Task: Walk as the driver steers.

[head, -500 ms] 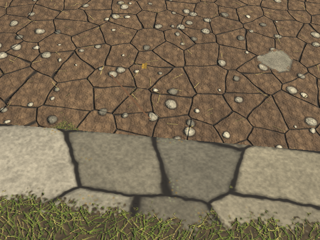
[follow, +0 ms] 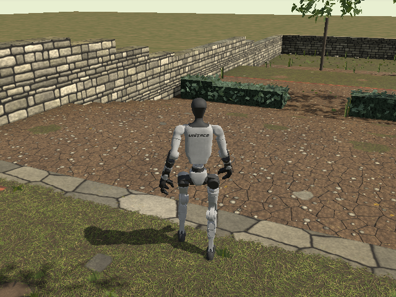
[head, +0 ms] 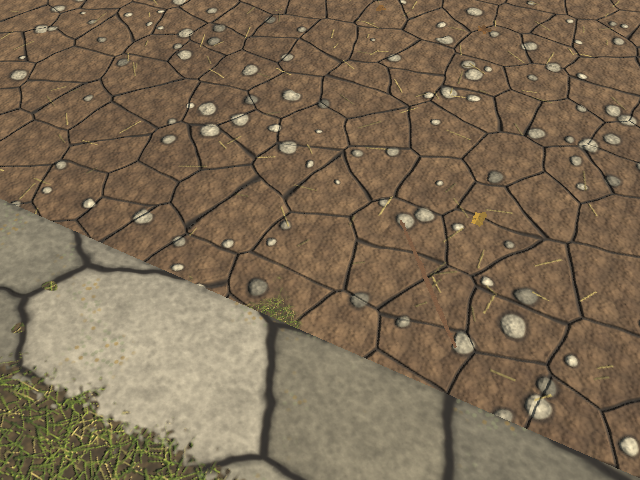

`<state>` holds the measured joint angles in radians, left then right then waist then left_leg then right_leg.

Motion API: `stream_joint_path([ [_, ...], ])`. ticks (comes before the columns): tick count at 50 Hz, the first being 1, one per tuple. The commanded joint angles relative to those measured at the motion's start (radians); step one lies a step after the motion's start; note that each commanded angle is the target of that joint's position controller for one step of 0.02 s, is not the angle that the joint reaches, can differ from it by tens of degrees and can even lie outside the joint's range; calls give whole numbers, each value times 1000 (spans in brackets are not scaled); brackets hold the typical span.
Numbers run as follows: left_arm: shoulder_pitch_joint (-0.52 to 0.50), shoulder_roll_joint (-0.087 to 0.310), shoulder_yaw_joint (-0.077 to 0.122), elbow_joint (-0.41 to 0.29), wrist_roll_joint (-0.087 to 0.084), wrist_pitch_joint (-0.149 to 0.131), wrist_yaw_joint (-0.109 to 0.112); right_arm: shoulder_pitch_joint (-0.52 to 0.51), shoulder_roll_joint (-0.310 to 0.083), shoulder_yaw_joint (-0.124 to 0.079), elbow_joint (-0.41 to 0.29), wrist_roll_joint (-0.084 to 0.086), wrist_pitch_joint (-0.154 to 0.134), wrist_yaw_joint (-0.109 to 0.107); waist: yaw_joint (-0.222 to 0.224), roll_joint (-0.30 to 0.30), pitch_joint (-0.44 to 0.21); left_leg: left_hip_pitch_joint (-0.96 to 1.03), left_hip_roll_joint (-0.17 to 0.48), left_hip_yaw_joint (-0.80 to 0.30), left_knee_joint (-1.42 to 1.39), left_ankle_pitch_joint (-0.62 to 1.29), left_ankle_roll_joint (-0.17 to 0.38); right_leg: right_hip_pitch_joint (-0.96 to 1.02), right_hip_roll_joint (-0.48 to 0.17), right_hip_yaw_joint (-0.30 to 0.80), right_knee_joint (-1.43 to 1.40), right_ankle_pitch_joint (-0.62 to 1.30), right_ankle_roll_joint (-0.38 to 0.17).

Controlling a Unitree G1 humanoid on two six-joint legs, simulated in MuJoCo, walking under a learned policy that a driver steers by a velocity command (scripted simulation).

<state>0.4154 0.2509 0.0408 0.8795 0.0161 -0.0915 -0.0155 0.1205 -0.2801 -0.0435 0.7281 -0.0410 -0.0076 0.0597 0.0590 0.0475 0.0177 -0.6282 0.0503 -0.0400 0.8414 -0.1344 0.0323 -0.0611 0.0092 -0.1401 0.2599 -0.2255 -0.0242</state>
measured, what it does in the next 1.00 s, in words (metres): walks ahead, turning right: left foot, then right foot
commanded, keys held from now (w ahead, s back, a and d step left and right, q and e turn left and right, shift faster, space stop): w+e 1.00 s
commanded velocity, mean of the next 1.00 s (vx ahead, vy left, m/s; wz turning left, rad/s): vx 0.50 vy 0.00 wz -0.44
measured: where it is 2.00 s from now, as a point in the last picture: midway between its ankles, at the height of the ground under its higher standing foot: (506, 294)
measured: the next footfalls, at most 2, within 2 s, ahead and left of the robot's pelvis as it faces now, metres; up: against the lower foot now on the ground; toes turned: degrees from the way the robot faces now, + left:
left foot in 0.14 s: +0.22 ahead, +0.12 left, +0.00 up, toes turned +0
right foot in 0.66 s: +0.45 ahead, -0.14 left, +0.00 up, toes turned -25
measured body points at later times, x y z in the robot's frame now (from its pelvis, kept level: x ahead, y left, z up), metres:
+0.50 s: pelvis +0.24 +0.02 +0.00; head +0.26 +0.03 +0.45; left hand +0.44 +0.24 -0.12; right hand +0.17 -0.23 -0.13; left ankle +0.18 +0.12 -0.75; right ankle +0.34 -0.14 -0.69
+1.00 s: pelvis +0.48 -0.10 +0.00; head +0.50 -0.13 +0.45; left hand +0.63 +0.14 -0.12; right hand +0.50 -0.40 -0.11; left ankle +0.69 -0.01 -0.68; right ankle +0.41 -0.12 -0.75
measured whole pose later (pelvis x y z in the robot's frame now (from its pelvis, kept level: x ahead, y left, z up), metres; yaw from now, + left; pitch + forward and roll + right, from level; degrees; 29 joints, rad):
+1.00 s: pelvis +0.48 -0.10 +0.00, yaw -31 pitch +1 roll +0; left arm 0.39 0.27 0.07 0.85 0.00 -0.04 -0.02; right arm 0.11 -0.26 -0.04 0.74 -0.04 -0.02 0.02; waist 0.06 0.04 0.04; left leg -0.65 0.12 -0.05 0.82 -0.09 -0.05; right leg -0.10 0.15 0.08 0.30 -0.21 -0.13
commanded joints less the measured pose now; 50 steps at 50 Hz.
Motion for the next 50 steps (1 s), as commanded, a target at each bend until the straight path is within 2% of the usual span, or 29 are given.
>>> stream_joint_path([
  [1, -23, 140, 25, -42, -8, -9, -5, -89, -13, 15, -80, 0, -21, 5, -28, -146, 35, 122, -9, 94, -172, 38, -7, -94, -209, 148, -107, 315, -145],
  [4, 12, 181, 37, -15, 0, 6, -3, -91, -38, 12, -86, 7, -36, -11, -35, -148, 31, 191, -29, 98, -259, -40, 11, -31, -249, 201, -30, 391, -140],
  [5, 9, 188, 39, -10, -1, 11, -2, -38, -47, 7, -70, 4, -44, -19, -64, -142, 13, 268, -47, 100, -312, -53, 20, -25, -245, 205, 34, 437, -130],
  [6, 12, 175, 35, -3, -6, 15, -1, 78, -68, -4, -29, -7, -57, -30, -117, -98, -44, 434, -61, 96, -388, -26, 38, -52, -201, 169, 188, 498, -110],
  [7, 12, 132, 22, -19, -12, 12, -2, 238, -127, -24, 13, -29, -69, -46, -178, -23, -164, 670, 50, -18, -408, -84, 71, -171, -140, 129, 414, 352, -87],
  [8, 42, 13, -7, -74, -27, 10, -5, 331, -234, -46, 10, -45, -72, -63, -185, 195, -286, 927, 360, -397, -483, -191, 130, -473, -13, 57, 732, -165, -42],
  [9, 65, 96, 19, -60, -17, 25, 7, 338, -246, -55, 19, -7, -58, -67, -181, 190, -306, 866, 415, -577, -562, -197, 188, -575, 25, 150, 895, -309, -55],
  [10, 21, 120, 30, -55, -9, 35, 10, 259, -163, -34, 11, 4, -55, -65, -143, 92, -170, 768, 361, -437, -566, -214, 169, -611, -33, 202, 935, -245, -67],
  [11, -10, 94, 26, -52, -11, 36, 3, 192, -96, -17, 10, 11, -62, -61, -114, 67, -71, 656, 305, -308, -600, -153, 147, -603, -66, 194, 906, -169, -63],
  [12, -19, 83, 29, -42, -9, 44, -2, 153, -58, -7, 9, 12, -69, -60, -89, 65, -33, 590, 260, -216, -633, -100, 115, -570, -85, 187, 872, -122, -54],
  [14, -11, 69, 33, -33, 11, 68, -15, 144, -35, -1, 23, 16, -83, -66, -57, 75, -9, 526, 219, -100, -660, 38, 98, -528, -93, 177, 866, -71, -32],
  [17, -83, 41, 34, -62, 13, 86, -30, 186, -50, -11, 53, 26, -105, -68, -43, 42, 3, 538, 219, -3, -686, 163, 112, -589, -99, 170, 862, 12, -17],
  [22, -254, 23, 22, -126, 17, 91, -48, 240, -44, -14, 97, 21, -104, -72, -64, 31, 57, 560, 206, 131, -703, 191, 119, -661, -106, 143, 677, 172, -4],
  [25, -359, 19, 10, -169, 20, 88, -61, 266, -74, -23, 116, 20, -101, -75, -86, 32, 81, 571, 217, 193, -700, 222, 110, -603, -96, 87, 516, 219, -27],
  [28, -414, 34, 10, -199, 25, 88, -65, 304, -98, -31, 141, 19, -87, -80, -100, 22, 94, 654, 235, 239, -652, 329, 95, -569, -72, 34, 424, 142, -69],
  [31, -353, 57, 22, -194, 28, 88, -53, 306, -142, -41, 155, 17, -67, -87, -62, 47, 32, 721, 236, 294, -444, 760, 74, -425, 20, -28, 381, -14, -129],
  [32, -261, 76, 34, -171, 27, 81, -47, 302, -160, -46, 156, 17, -56, -87, -21, 43, -25, 717, 232, 303, -289, 837, 70, -320, 62, -31, 353, -49, -155],
  [33, -106, 103, 52, -121, 33, 70, -34, 290, -164, -45, 149, 20, -47, -86, 51, 3, -115, 632, 209, 322, -57, 733, 46, -112, 92, -10, 266, -15, -186],
  [34, 26, 210, 87, -92, 43, 68, -14, 310, -108, -30, 110, 28, -49, -81, 90, -125, -233, 349, 160, 326, 275, 375, 4, 185, -105, 282, 220, -179, -258],
  [35, -34, 306, 108, -117, 7, 76, -9, 280, -54, -25, 35, 27, -61, -64, 23, -309, -295, -25, -66, 201, 596, -401, -53, 371, -341, 843, 65, -144, -381],
  [36, -12, 290, 105, -122, -8, 87, -4, 158, -116, -32, 5, 20, -72, -60, 73, -147, -254, -134, -30, 27, 623, -342, -46, 351, -342, 822, 13, -20, -378],
  [37, -52, 243, 93, -106, -10, 86, 6, 131, -90, -22, -1, 34, -84, -57, 38, -97, -131, -148, 21, 18, 569, -250, -36, 235, -328, 672, 20, 90, -359],
  [38, -90, 187, 78, -102, -10, 79, 10, 158, -80, -19, 17, 33, -90, -61, -15, -37, -50, -80, 59, 16, 455, -200, -31, 89, -275, 569, 14, 218, -310],
  [39, -126, 157, 68, -101, -13, 72, 14, 163, -76, -20, 17, 15, -79, -61, -53, -34, -23, -19, 76, 7, 388, -196, -38, 0, -221, 502, 5, 283, -279],
  [40, -156, 136, 60, -111, -15, 64, 14, 194, -71, -18, 28, -2, -60, -59, -81, -42, -29, 42, 81, 5, 351, -189, -47, -55, -186, 453, -10, 320, -267],
  [41, -155, 133, 57, -114, -17, 54, 11, 203, -68, -18, 29, -9, -42, -55, -90, -49, -39, 68, 76, 12, 327, -188, -56, -83, -168, 435, -18, 355, -269],
  [44, -115, 167, 64, -103, -18, 36, 3, 142, -53, -15, 4, -6, -17, -50, -86, -58, -15, 56, 67, 30, 190, -104, -78, -140, -124, 399, -57, 320, -262],
  [47, -53, 172, 66, -90, -18, 37, 1, 4, -50, -10, -39, -3, -16, -46, -36, -89, 23, -1, 52, 35, 18, 31, -91, -113, -104, 412, -71, 285, -236],
  [50, -4, 177, 68, -85, -15, 36, 4, -71, -60, -8, -57, 2, -25, -40, -1, -98, 7, -21, 34, 21, -68, 139, -83, -37, -111, 435, -33, 336, -220],
])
